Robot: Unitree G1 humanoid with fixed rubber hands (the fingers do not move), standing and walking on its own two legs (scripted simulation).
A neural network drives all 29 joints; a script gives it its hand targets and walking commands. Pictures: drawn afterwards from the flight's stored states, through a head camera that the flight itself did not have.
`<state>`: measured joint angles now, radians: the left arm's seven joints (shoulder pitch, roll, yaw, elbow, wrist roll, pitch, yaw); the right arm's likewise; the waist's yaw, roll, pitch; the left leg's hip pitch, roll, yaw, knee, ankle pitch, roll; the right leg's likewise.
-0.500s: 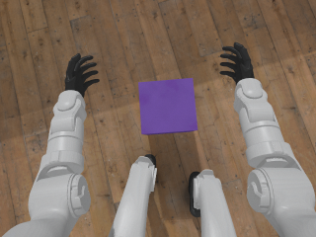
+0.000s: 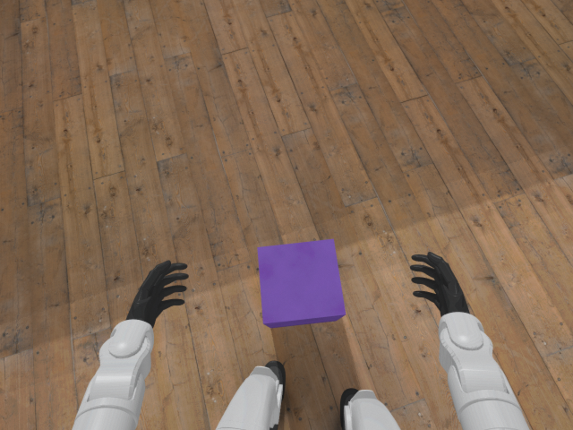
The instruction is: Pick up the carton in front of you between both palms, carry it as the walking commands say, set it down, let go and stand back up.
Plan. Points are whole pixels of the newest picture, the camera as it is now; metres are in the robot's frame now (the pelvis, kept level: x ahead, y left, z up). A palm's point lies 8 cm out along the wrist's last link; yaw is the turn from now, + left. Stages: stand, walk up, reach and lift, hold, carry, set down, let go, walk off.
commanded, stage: let go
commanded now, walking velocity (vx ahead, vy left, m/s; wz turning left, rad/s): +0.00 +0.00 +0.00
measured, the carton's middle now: (299, 287) +0.39 +0.04 -0.61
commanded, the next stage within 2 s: stand in 0.78 s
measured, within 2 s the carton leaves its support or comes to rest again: neither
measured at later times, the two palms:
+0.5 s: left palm (160, 369) +0.19 +0.19 -0.03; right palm (571, 407) +0.19 -0.28 -0.02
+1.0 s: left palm (112, 384) +0.17 +0.26 -0.05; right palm out of the picture +0.17 -0.29 -0.04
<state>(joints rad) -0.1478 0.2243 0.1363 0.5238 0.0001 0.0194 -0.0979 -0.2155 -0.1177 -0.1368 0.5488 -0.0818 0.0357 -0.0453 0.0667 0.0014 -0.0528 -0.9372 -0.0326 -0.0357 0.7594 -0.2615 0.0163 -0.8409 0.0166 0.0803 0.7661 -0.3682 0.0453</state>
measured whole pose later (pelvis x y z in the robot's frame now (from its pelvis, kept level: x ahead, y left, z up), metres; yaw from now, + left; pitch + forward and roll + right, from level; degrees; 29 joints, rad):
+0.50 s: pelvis +0.03 -0.04 +0.04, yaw +1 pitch -2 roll +1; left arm 0.22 0.22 0.05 0.43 0.01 0.09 -0.08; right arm 0.23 -0.21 -0.04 0.44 0.00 0.08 0.06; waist 0.00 -0.03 0.07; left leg -0.17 0.00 -0.06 0.40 -0.21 -0.03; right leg -0.10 0.02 0.06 0.45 -0.32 -0.02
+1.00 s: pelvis +0.03 -0.01 +0.04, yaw +1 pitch -2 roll +0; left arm 0.23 0.29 0.07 0.62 0.02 0.03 0.01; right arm 0.20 -0.27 -0.07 0.70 -0.03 0.00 -0.03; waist -0.01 -0.04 0.02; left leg -0.23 -0.02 -0.04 0.54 -0.28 0.00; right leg -0.11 0.01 0.06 0.50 -0.35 0.02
